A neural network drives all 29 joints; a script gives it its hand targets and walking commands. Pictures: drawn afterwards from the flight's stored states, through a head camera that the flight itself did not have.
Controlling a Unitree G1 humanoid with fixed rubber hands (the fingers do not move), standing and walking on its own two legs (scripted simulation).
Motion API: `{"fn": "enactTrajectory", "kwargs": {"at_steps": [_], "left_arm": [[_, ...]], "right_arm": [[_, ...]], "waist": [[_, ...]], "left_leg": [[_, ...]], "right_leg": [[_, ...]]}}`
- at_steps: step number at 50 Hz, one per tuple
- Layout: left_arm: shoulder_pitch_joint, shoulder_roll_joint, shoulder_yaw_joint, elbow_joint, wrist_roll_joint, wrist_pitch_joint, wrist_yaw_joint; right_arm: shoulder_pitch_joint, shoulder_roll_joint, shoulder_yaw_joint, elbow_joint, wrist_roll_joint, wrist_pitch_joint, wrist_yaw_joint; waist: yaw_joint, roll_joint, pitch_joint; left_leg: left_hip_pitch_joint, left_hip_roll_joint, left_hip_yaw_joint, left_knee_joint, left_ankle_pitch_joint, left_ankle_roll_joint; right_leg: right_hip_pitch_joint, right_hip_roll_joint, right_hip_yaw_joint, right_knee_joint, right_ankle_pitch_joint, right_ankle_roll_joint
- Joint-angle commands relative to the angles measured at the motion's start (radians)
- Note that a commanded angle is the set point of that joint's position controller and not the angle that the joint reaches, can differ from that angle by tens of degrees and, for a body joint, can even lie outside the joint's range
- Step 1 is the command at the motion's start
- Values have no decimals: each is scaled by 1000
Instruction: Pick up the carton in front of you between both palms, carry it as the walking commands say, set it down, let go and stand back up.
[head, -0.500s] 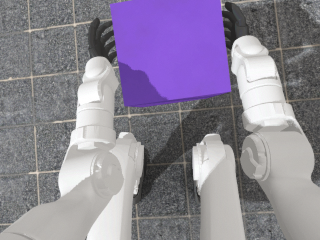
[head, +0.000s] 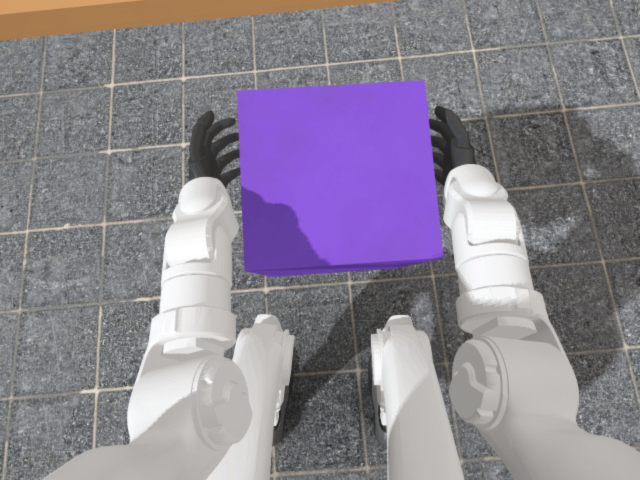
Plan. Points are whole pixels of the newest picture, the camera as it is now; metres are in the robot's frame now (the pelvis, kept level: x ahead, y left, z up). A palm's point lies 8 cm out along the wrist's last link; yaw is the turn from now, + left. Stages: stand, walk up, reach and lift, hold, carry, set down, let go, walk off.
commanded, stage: reach and lift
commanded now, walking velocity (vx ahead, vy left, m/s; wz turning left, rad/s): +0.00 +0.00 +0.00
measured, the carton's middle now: (332, 198) +0.46 -0.01 -0.13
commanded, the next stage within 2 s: hold in 1.98 s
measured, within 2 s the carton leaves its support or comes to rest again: neither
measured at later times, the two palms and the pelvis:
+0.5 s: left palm (132, 147) +0.42 +0.14 +0.12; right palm (520, 152) +0.42 -0.15 +0.11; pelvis +0.05 +0.00 +0.14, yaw -1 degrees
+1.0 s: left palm out of the picture +0.39 +0.15 +0.26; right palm out of the picture +0.37 -0.15 +0.25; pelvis +0.08 +0.01 +0.24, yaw -1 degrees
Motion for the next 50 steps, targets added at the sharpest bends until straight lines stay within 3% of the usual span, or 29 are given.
{"fn": "enactTrajectory", "kwargs": {"at_steps": [1, 12, 30, 44, 50], "left_arm": [[-600, -1051, -662, 132, -161, 39, -291], [-390, -1058, -647, 177, -119, 17, -311], [-37, -1062, -734, 117, -86, 32, -327], [187, -1076, -803, 11, -110, 154, -350], [202, -1036, -760, -12, -95, 224, -360]], "right_arm": [[-605, 1112, 513, -67, 192, -56, 210], [-401, 1156, 502, -62, 151, -80, 185], [-91, 1171, 594, -191, 157, -70, 183], [102, 1142, 671, -357, 192, 53, 193], [125, 1117, 626, -376, 171, 127, 203]], "waist": [[-11, -95, -942], [-19, -75, -745], [-19, -50, -478], [-34, -30, -219], [-34, -18, -36]], "left_leg": [[507, -132, 106, -226, 176, 4], [674, -121, 66, -427, 188, 19], [1161, -77, -13, -816, 357, 38], [1587, -36, -44, -1127, 532, 39], [1638, -20, -45, -1235, 425, 40]], "right_leg": [[705, 130, -97, -227, 208, -6], [924, 123, -49, -435, 237, -13], [1357, 96, 9, -808, 390, -27], [1674, 67, 12, -1121, 504, -25], [1740, 63, 7, -1215, 404, -30]]}}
